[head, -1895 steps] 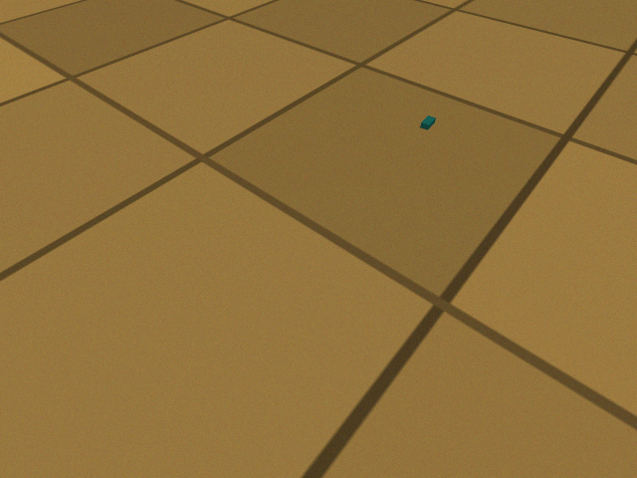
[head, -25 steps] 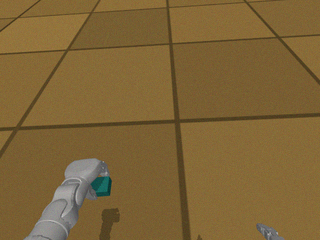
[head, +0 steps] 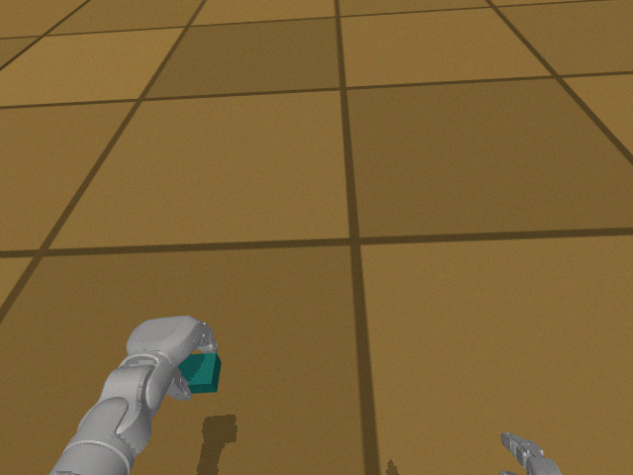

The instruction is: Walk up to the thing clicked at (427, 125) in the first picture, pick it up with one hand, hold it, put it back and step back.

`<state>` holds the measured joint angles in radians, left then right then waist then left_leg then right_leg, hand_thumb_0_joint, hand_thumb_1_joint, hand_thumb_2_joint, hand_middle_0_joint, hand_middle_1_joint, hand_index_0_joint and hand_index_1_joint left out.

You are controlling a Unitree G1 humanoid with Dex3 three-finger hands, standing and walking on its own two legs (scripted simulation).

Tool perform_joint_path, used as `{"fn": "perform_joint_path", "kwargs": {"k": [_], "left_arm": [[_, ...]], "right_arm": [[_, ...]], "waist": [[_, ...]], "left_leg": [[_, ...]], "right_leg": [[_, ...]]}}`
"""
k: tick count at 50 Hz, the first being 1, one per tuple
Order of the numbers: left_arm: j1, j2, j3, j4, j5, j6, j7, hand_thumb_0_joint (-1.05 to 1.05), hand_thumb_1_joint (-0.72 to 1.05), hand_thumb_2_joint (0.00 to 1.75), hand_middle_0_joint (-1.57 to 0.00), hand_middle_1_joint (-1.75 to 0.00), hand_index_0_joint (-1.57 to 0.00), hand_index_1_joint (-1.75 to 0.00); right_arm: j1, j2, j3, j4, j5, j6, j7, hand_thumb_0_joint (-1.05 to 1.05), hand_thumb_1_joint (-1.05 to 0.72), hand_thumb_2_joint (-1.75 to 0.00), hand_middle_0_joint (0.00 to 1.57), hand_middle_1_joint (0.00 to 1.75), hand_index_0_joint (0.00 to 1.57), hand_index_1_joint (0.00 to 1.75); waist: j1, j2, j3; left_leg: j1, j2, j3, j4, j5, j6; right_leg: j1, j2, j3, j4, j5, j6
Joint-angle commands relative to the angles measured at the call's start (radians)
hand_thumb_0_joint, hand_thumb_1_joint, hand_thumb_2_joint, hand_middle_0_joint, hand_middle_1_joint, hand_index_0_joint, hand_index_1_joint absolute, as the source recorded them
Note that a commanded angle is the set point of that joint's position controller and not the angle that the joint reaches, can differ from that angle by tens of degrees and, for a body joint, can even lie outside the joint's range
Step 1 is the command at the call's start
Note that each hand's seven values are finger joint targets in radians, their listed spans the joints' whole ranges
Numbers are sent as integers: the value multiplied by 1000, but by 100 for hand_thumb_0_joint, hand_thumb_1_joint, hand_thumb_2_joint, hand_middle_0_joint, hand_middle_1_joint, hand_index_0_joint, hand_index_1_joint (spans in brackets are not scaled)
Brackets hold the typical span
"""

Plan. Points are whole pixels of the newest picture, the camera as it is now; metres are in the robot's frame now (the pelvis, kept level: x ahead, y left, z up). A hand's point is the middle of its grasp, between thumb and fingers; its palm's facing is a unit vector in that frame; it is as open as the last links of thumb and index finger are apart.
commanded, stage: hold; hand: left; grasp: from above
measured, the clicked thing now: (186, 374) +0.30 +0.23 -0.07
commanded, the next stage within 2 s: crouch in 0.30 s
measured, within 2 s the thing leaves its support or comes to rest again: neither
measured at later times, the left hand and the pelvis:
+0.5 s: hand (174, 368) +0.29 +0.23 -0.03, palm faces -0.42 -0.07 -0.90, open 7.4 cm; pelvis +0.00 +0.00 +0.00, yaw +0 degrees
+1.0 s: hand (195, 391) +0.32 +0.26 -0.19, palm faces -0.42 +0.03 -0.91, open 7.3 cm; pelvis -0.03 +0.01 -0.09, yaw +1 degrees
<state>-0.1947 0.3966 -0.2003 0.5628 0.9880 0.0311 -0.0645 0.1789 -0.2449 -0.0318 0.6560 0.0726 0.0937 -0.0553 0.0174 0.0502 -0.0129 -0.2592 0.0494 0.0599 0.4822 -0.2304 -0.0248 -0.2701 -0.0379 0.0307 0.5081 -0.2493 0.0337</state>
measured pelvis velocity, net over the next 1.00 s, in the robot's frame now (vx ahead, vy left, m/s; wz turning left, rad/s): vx -0.03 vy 0.01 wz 0.02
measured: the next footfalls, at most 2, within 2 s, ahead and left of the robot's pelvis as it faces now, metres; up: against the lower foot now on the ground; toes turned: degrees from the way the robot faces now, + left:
none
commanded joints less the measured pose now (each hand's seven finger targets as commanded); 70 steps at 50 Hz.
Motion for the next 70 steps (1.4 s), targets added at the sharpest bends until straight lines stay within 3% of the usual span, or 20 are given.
{"fn": "perform_joint_path", "kwargs": {"k": [1, 3, 7, 10, 16, 17, 19, 21, 27, 33, 37, 41, 42, 46, 49, 50, 55, 57, 65, 70], "left_arm": [[-321, 195, 94, -188, 8, -2, 45, 0, 83, 21, -109, -34, -115, -27], [-313, 216, 117, -189, 5, -3, 46, 0, 83, 21, -110, -33, -116, -26], [-323, 187, 90, -179, 2, -4, 49, 0, 83, 19, -109, -34, -115, -27], [-277, 198, 107, -153, 6, -6, 55, 0, 81, 19, -107, -32, -113, -26], [-339, 209, 113, -180, 9, -5, 75, 0, 82, 23, -109, -33, -115, -27], [-365, 186, 80, -190, 10, -5, 75, 0, 82, 23, -109, -33, -115, -27], [-324, 217, 121, -164, 8, 0, 80, 0, 80, 22, -108, -32, -114, -26], [-326, 196, 93, -183, 9, 0, 70, 0, 76, 17, -102, -31, -109, -25], [-263, 188, 94, -116, 14, -18, 61, 0, 86, 20, -115, -24, -119, -20], [-309, 196, 125, 9, 56, -88, 147, 0, 87, 18, -118, -21, -122, -17], [-414, 171, 104, 116, 105, -117, 248, 0, 89, 15, -119, -20, -123, -16], [-552, 208, 130, 209, 163, -131, 359, 0, 85, 18, -118, -19, -121, -16], [-537, 177, 115, 277, 173, -123, 379, 0, 86, 17, -118, -19, -122, -15], [-608, 219, 143, 404, 185, -115, 433, 0, 86, 17, -117, -20, -121, -16], [-655, 204, 137, 495, 183, -107, 452, 0, 81, 20, -116, -19, -119, -16], [-676, 226, 154, 482, 180, -106, 460, 0, 81, 19, -115, -20, -118, -17], [-750, 274, 192, 476, 176, -101, 469, 0, 82, 20, -116, -21, -119, -18], [-762, 337, 235, 484, 189, -99, 469, 0, 73, 24, -110, -23, -112, -20], [-859, 390, 256, 561, 194, -131, 445, 0, 69, 20, -104, -24, -108, -20], [-893, 450, 291, 583, 205, -169, 438, 0, 78, 24, -109, -29, -114, -24]], "right_arm": [[-91, -125, -36, -141, -5, -41, -3, 0, -89, -89, 20, 30, 20, 30], [-97, -126, -39, -146, -3, -40, -4, 0, -89, -89, 20, 30, 20, 30], [-89, -123, -38, -143, -4, -40, -3, 0, -89, -89, 20, 30, 20, 30], [-89, -127, -41, -145, -4, -37, -2, 0, -89, -89, 20, 30, 20, 30], [-84, -129, -46, -138, -6, -33, -1, 0, -89, -89, 20, 30, 20, 30], [-81, -128, -46, -136, -6, -35, 1, 0, -89, -89, 20, 30, 20, 30], [-83, -131, -47, -135, -5, -34, 0, 0, -89, -89, 20, 30, 20, 30], [-93, -124, -45, -140, -4, -33, 0, 0, -87, -89, 20, 30, 20, 30], [-91, -125, -42, -140, -5, -27, -2, 0, -88, -89, 20, 30, 20, 30], [-54, -126, -45, -114, -22, -17, 3, 0, -88, -89, 20, 30, 20, 30], [-9, -138, -63, -78, -42, -15, 14, 0, -88, -89, 20, 30, 20, 30], [53, -150, -88, -46, -67, -24, 32, 0, -89, -89, 20, 30, 20, 30], [63, -150, -91, -48, -69, -28, 36, 0, -89, -89, 20, 30, 20, 30], [87, -169, -100, -35, -79, -48, 38, 0, -89, -89, 20, 30, 20, 30], [109, -172, -103, -27, -87, -67, 33, 0, -89, -89, 20, 30, 20, 30], [119, -169, -103, -18, -91, -75, 32, 0, -89, -89, 20, 30, 20, 30], [142, -188, -111, -2, -109, -101, 28, 0, -89, -89, 20, 30, 20, 30], [143, -191, -109, 2, -113, -106, 27, 0, -89, -89, 20, 30, 20, 30], [154, -201, -94, 23, -133, -136, 44, 0, -88, -89, 20, 30, 20, 30], [180, -217, -79, 41, -150, -162, 75, 0, -89, -89, 20, 30, 20, 30]], "waist": [[-4, -44, -229], [5, -34, -229], [-2, -27, -212], [10, -38, -204], [3, -11, -245], [-10, -17, -253], [7, -26, -231], [8, -25, -238], [-2, -89, -185], [-36, -97, -159], [-70, -65, -228], [-77, -2, -367], [-86, -13, -380], [-96, -11, -448], [-114, -12, -474], [-104, 1, -528], [-123, 79, -677], [-117, 77, -699], [-170, 97, -704], [-185, 118, -772]], "left_leg": [[127, -56, 5, -50, 182, 36], [132, -58, 6, -52, 188, 35], [124, -56, 7, -58, 168, 33], [115, -52, 1, -64, 170, 32], [146, -53, 6, -58, 208, 30], [150, -49, 3, -59, 210, 29], [138, -52, 3, -60, 205, 29], [144, -56, 6, -59, 213, 32], [112, -60, 4, -54, 175, 40], [12, -65, -2, 17, 135, 38], [-85, -60, -4, 147, 114, 30], [-249, -50, -15, 359, 99, 17], [-289, -50, -13, 403, 85, 21], [-483, -46, -31, 552, 22, 25], [-635, -48, -41, 635, -70, 27], [-672, -48, -43, 674, -66, 30], [-756, -32, -79, 819, -103, 26], [-823, -31, -90, 854, -141, 25], [-1017, -32, -134, 1019, -330, 28], [-1072, -34, -148, 1144, -263, 29]], "right_leg": [[32, 60, -31, -80, 158, -29], [39, 59, -30, -86, 158, -29], [27, 59, -31, -89, 144, -31], [34, 63, -39, -87, 137, -35], [52, 60, -34, -85, 175, -35], [42, 64, -36, -80, 179, -36], [50, 62, -40, -91, 170, -34], [50, 57, -37, -92, 183, -33], [27, 52, -34, -101, 151, -27], [-63, 48, -35, -43, 124, -29], [-191, 48, -30, 81, 114, -33], [-380, 54, -35, 280, 95, -43], [-422, 53, -33, 315, 83, -43], [-581, 58, -48, 459, 18, -46], [-687, 57, -56, 553, -59, -52], [-707, 56, -57, 592, -58, -53], [-908, 51, -75, 769, -98, -63], [-951, 51, -83, 825, -129, -65], [-1237, 46, -104, 1004, -285, -70], [-1334, 34, -114, 1125, -240, -66]]}}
